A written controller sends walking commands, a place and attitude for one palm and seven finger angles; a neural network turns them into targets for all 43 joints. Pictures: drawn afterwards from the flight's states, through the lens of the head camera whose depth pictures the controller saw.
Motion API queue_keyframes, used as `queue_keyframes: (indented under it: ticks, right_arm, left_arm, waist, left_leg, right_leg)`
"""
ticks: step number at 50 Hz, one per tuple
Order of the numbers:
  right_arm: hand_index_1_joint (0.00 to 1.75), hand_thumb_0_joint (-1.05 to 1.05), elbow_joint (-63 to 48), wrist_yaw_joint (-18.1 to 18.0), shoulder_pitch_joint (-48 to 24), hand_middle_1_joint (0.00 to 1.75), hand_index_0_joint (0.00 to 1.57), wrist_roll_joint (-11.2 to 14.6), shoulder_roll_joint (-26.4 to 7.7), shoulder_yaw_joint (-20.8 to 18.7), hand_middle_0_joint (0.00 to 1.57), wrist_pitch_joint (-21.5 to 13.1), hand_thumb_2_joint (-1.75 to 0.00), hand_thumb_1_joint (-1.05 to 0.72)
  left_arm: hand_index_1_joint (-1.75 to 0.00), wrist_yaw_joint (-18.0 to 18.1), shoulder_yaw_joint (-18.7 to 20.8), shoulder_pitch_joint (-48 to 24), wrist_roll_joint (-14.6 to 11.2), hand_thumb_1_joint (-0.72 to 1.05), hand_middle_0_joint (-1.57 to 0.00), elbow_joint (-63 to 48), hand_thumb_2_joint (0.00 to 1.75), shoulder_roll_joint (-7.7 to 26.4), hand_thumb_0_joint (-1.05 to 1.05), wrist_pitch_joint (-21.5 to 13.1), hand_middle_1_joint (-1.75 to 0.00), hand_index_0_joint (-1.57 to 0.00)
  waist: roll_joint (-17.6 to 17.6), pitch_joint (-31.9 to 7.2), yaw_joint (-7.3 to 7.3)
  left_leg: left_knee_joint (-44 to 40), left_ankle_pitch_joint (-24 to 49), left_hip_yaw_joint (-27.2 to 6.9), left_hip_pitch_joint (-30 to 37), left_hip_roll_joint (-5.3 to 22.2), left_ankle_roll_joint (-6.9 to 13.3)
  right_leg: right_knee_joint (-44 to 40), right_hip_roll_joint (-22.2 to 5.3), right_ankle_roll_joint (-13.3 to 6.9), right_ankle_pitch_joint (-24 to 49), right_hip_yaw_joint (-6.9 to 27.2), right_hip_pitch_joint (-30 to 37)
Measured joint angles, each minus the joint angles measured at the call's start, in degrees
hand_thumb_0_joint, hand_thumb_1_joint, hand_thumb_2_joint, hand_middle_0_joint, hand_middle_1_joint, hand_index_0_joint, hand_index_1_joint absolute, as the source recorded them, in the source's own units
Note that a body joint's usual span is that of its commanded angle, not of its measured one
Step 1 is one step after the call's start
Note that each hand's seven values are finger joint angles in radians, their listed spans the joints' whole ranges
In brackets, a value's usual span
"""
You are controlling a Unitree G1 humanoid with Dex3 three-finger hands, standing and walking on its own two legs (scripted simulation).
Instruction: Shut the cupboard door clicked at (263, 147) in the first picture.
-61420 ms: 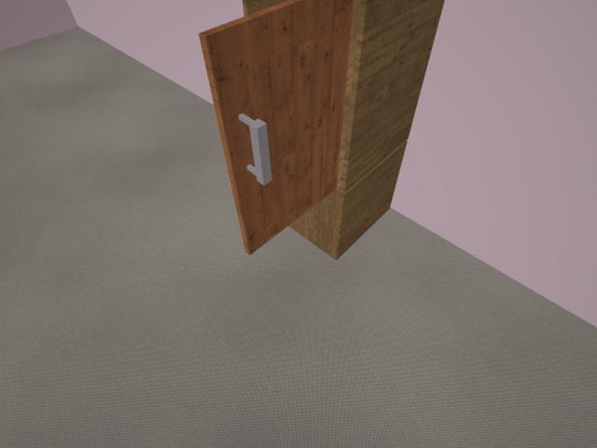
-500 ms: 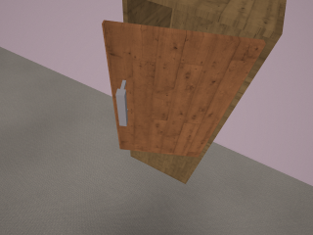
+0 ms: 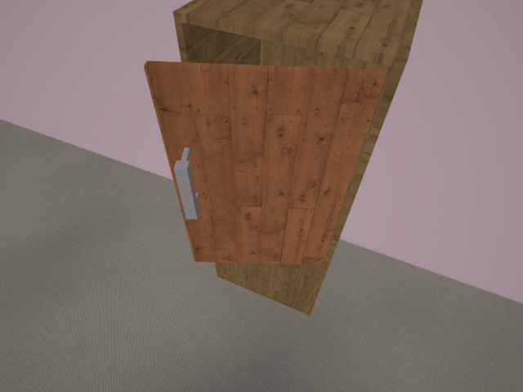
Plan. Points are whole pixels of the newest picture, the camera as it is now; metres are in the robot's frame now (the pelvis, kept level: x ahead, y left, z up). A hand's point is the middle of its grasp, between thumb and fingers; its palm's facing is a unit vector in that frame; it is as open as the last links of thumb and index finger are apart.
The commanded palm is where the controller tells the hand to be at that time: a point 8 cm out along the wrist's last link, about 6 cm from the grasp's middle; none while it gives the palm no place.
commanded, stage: come to a stop and stand still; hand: left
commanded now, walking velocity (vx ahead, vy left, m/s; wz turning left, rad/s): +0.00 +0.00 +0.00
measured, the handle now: (189, 184) +0.49 +0.17 +0.01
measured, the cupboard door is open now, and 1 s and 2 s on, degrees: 22 22 22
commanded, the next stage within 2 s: look again from close up in 0.12 s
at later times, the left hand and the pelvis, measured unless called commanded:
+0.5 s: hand out of the picture +0.00 +0.18 -0.18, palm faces +0.02 -0.98 -0.21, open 7.4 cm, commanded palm none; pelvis +0.00 +0.01 -0.01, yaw +1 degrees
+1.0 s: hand (136, 342) +0.20 +0.20 -0.03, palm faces +0.26 -0.96 -0.10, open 7.2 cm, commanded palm +0.11 +0.25 -0.07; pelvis +0.00 +0.00 -0.03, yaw +4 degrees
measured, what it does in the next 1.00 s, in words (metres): stands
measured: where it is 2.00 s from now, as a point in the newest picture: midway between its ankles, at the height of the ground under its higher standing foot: outside the picture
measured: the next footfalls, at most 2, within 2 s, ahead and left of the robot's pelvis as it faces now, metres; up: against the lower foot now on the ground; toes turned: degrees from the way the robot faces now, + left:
none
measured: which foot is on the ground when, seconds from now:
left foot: down 0.00-1.00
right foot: down 0.00-1.00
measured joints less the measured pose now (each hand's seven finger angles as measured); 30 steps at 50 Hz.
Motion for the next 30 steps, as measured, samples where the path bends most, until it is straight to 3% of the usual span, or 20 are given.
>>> queue_keyframes:
  ticks: [11,16,30]
  right_arm:
    - [0.3,0.0,1.3,-0.5,2.4,0.3,0.2,0.1,1.6,0.2,0.2,-0.5,-0.9,-0.91]
    - [0.3,0.0,-2.5,0.2,2.0,0.3,0.2,-0.3,0.8,0.1,0.2,-1.2,-0.9,-0.91]
    - [0.3,0.02,-3.9,0.2,-0.5,0.3,0.2,-0.4,-1.1,0.5,0.2,-2.0,-0.9,-0.93]
  left_arm:
    - [-0.3,0.1,-0.2,1.7,-0.2,0.91,-0.19,1.5,0.9,-1.7,0.01,-0.4,-0.3,-0.2]
    - [-0.3,0.8,-1.4,2.5,0.3,0.91,-0.2,0.3,0.9,-2.5,0.01,-2.2,-0.3,-0.2]
    - [-0.3,0.5,-1.1,1.2,0.3,0.91,-0.19,-1.7,0.9,0.1,0.01,-1.8,-0.3,-0.2]
  waist:
    - [-0.6,0.2,-0.08]
    - [1.8,0.4,-0.81]
    - [2.1,-0.8,0.35]
  left_leg:
    - [-0.2,0.1,-0.4,-0.1,0.5,-0.4]
    - [7.4,-3.3,-1.2,-5.1,1.2,0.1]
    - [7.1,-4.4,0.3,-3.5,-1.4,1.4]
  right_leg:
    - [-0.8,0.5,-0.4,0.4,-0.3,0.3]
    - [3.4,1.1,-0.2,-1.4,-1.1,-2.9]
    - [7.7,-1.5,1.1,-4.8,0.2,-3.7]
